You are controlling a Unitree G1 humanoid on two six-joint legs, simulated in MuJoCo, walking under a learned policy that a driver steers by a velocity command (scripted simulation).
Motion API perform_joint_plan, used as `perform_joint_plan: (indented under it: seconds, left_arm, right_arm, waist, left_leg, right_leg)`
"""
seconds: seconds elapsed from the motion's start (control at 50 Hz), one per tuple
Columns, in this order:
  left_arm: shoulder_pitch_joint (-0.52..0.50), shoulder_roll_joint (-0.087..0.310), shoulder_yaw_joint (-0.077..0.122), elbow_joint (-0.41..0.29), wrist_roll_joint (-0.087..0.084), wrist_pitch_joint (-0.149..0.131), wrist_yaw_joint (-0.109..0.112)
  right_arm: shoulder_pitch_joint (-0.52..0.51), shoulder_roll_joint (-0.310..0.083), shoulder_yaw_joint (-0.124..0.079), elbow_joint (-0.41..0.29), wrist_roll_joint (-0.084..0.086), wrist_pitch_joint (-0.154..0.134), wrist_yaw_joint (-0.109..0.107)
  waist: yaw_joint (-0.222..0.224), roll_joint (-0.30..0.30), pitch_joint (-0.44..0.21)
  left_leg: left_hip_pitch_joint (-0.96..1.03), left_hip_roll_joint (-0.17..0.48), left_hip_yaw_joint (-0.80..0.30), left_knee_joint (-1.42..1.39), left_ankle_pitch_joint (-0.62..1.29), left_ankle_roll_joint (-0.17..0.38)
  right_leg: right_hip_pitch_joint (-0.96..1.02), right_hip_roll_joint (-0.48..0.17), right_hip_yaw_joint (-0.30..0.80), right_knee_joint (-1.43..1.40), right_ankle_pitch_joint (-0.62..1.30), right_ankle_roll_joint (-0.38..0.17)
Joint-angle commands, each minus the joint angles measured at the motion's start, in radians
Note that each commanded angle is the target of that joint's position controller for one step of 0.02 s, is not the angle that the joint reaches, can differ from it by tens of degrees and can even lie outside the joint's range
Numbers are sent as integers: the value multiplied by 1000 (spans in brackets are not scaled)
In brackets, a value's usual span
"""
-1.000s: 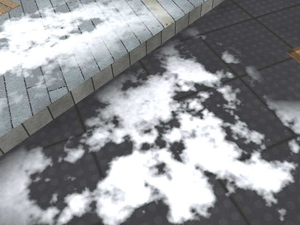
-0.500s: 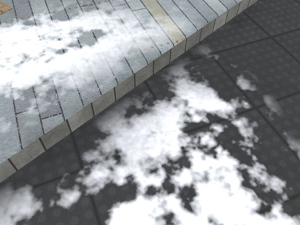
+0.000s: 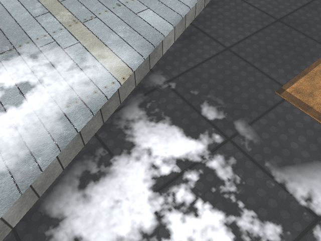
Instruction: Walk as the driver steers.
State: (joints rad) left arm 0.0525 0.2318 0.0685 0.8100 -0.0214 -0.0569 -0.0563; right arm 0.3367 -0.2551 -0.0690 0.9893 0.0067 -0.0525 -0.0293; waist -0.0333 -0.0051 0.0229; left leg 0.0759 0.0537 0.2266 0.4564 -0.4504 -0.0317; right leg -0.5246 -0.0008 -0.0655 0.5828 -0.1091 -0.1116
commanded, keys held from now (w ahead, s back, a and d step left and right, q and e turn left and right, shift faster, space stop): w+e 0.52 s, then w+q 0.48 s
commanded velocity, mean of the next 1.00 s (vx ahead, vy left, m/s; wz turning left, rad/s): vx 0.50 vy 0.00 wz -0.25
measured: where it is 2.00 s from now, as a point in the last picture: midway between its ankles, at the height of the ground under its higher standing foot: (176, 129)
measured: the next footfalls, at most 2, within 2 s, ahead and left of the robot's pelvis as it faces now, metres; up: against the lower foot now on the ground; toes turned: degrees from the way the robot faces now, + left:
left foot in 0.48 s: +0.47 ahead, +0.07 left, +0.00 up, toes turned -20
right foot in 0.92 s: +0.59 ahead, -0.24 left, +0.00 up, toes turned -12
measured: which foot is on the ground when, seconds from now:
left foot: down 0.00-0.00, up 0.02-0.46, down 0.48-0.92, up 0.94-1.00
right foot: down 0.00-0.50, up 0.52-0.90, down 0.92-1.00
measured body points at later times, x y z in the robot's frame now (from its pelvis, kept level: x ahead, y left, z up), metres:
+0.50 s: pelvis +0.29 +0.00 +0.01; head +0.31 -0.01 +0.46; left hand +0.39 +0.28 -0.11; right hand +0.45 -0.30 -0.06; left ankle +0.43 +0.08 -0.72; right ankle +0.13 -0.08 -0.71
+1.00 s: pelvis +0.52 -0.10 +0.02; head +0.54 -0.12 +0.46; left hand +0.79 +0.08 -0.05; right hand +0.46 -0.38 -0.12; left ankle +0.44 +0.07 -0.66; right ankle +0.55 -0.23 -0.72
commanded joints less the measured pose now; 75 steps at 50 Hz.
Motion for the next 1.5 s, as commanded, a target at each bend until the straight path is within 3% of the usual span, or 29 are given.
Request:
perform_joint_plan:
  seconds: [0.02,0.04,0.06,0.1,0.18,0.3,0.4,0.46,0.48,0.5,0.52,0.54,0.6,0.74,0.84,0.92,0.94,0.96,0.98,1.0,1.08,1.24,1.34,1.38,1.42,1.44,1.46,1.48,1.5]
  left_arm:
    - [340,337,106,-4,-14,0,27]
    - [375,264,77,-5,3,-3,29]
    - [348,201,62,-7,13,-9,33]
    - [204,134,41,-41,10,-20,31]
    - [167,160,42,-69,9,-24,47]
    - [258,192,52,-60,-1,-13,70]
    - [311,184,50,-44,-7,1,75]
    - [280,171,46,-64,0,9,79]
    - [260,127,29,-83,7,6,75]
    - [338,71,12,-107,1,-2,74]
    - [408,88,4,-123,-16,-10,74]
    - [372,177,23,-96,-20,-10,74]
    - [215,154,24,-129,15,-11,68]
    - [80,69,-12,-180,24,-35,52]
    - [-35,109,-4,-216,5,-49,37]
    - [163,189,37,-173,17,-60,52]
    - [335,265,57,-155,32,-56,64]
    - [372,312,67,-133,37,-40,56]
    - [345,227,48,-137,27,-41,52]
    - [301,177,31,-140,20,-43,51]
    - [152,118,16,-124,32,-56,44]
    - [191,196,45,-63,25,-52,64]
    - [237,244,60,-29,-1,-25,66]
    - [231,280,70,-30,-9,-11,71]
    - [235,259,59,-35,-7,0,77]
    - [280,165,27,-70,33,-10,74]
    - [302,110,-3,-116,31,-48,64]
    - [178,211,20,-135,-10,-74,51]
    - [163,166,3,-128,61,-42,41]
  right_arm:
    - [36,-28,20,-136,-24,-43,10]
    - [-35,-99,8,-146,11,-95,32]
    - [-130,-137,-2,-177,45,-116,40]
    - [-171,-137,-11,-177,4,-113,25]
    - [-149,-111,-19,-196,-16,-65,18]
    - [-366,-69,-1,-268,-12,-62,24]
    - [-426,-117,-11,-310,2,-82,43]
    - [-291,-156,-30,-281,0,-99,43]
    - [-161,-196,-45,-261,-17,-104,37]
    - [-8,-283,-68,-246,-35,-98,29]
    - [35,-272,-69,-216,-17,-82,37]
    - [-4,-177,-44,-232,-4,-78,40]
    - [-106,-106,-13,-226,-19,-59,49]
    - [-74,-184,-32,-205,16,-49,41]
    - [21,-194,-34,-178,28,-28,34]
    - [11,-143,-15,-188,16,-18,26]
    - [3,-67,10,-219,-8,-24,26]
    - [105,-44,18,-252,22,-40,24]
    - [75,-142,-6,-233,36,-38,20]
    - [13,-168,-17,-244,35,-32,22]
    - [-26,-104,-17,-260,23,4,32]
    - [-219,-58,6,-348,13,12,68]
    - [-323,-88,1,-414,14,18,91]
    - [-269,-123,-18,-419,10,23,90]
    - [18,-222,-75,-345,15,31,73]
    - [108,-329,-103,-327,19,39,50]
    - [67,-369,-95,-368,19,22,58]
    - [71,-275,-68,-371,15,9,67]
    - [41,-280,-72,-327,-60,29,48]
  waist:
    - [106,-277,-327]
    - [155,-163,-410]
    - [165,-124,-290]
    - [78,28,-138]
    - [9,-9,-69]
    - [86,-66,-20]
    - [101,-92,-24]
    - [20,-124,-71]
    - [-44,-92,-174]
    - [-57,104,-333]
    - [-30,354,-385]
    - [-46,210,-253]
    - [-3,72,-26]
    - [3,91,-30]
    - [-26,108,-25]
    - [100,91,-114]
    - [168,-69,-253]
    - [116,-355,-322]
    - [130,-215,-224]
    - [125,-156,-130]
    - [37,-123,-8]
    - [76,-46,29]
    - [92,-49,53]
    - [46,-81,-6]
    - [-105,-42,-158]
    - [-92,168,-234]
    - [-27,278,-392]
    - [-93,127,-344]
    - [-54,27,-187]
  left_leg:
    - [-736,-97,-90,924,3,-11]
    - [-853,-82,-325,1011,-90,26]
    - [-914,-29,-327,992,-26,56]
    - [-809,53,-311,786,93,60]
    - [-680,66,-291,587,154,8]
    - [-615,-17,-269,154,514,-20]
    - [-572,-47,-304,22,472,5]
    - [-379,-56,-281,-45,397,54]
    - [-157,36,-350,-17,391,105]
    - [214,258,-653,-24,303,226]
    - [326,394,-1003,-121,90,315]
    - [218,348,-943,-154,-42,282]
    - [-136,211,-640,-221,173,242]
    - [-288,124,-440,-275,454,255]
    - [-267,141,-480,-224,377,223]
    - [-369,58,-463,30,347,136]
    - [-532,-25,-365,359,133,86]
    - [-816,-85,-299,622,-159,62]
    - [-895,-27,-358,755,-105,59]
    - [-917,-1,-355,781,-16,63]
    - [-797,78,-333,704,162,39]
    - [-760,64,-262,339,464,29]
    - [-739,30,-197,206,367,88]
    - [-609,-39,-134,192,261,130]
    - [-183,-125,-121,108,314,198]
    - [137,99,-495,86,291,299]
    - [315,284,-1055,-106,81,473]
    - [294,268,-996,-172,35,412]
    - [106,245,-782,-148,259,346]
  right_leg:
    - [915,-324,761,-187,-143,-331]
    - [965,-345,883,-289,-180,-322]
    - [886,-301,710,-276,-110,-262]
    - [579,-222,491,-303,80,-197]
    - [328,-164,385,-369,201,-198]
    - [256,-85,314,-363,76,-118]
    - [375,-131,436,-256,16,-93]
    - [390,-105,474,-121,97,-56]
    - [310,-54,422,63,100,-23]
    - [30,70,287,398,-123,51]
    - [-209,78,237,617,-501,74]
    - [-276,19,269,707,-433,80]
    - [-216,-62,195,617,-261,77]
    - [-24,-61,99,139,-41,116]
    - [91,-13,107,-48,65,124]
    - [470,-67,143,-142,22,54]
    - [717,-275,339,-137,10,-9]
    - [865,-450,721,-242,-221,-134]
    - [782,-414,729,-285,-366,-121]
    - [687,-377,588,-299,-332,-90]
    - [423,-275,278,-405,-8,-69]
    - [437,-252,-11,-443,179,-52]
    - [571,-295,-79,-372,294,-16]
    - [601,-290,-117,-223,621,7]
    - [452,-225,-170,176,679,63]
    - [91,-140,-172,538,81,121]
    - [-189,38,51,788,-504,150]
    - [-300,-15,164,826,-440,130]
    - [-254,-80,107,756,-301,118]
Over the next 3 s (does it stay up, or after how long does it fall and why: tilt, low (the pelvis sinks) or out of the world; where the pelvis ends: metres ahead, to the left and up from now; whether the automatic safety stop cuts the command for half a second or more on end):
stays up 1.60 0.15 0.14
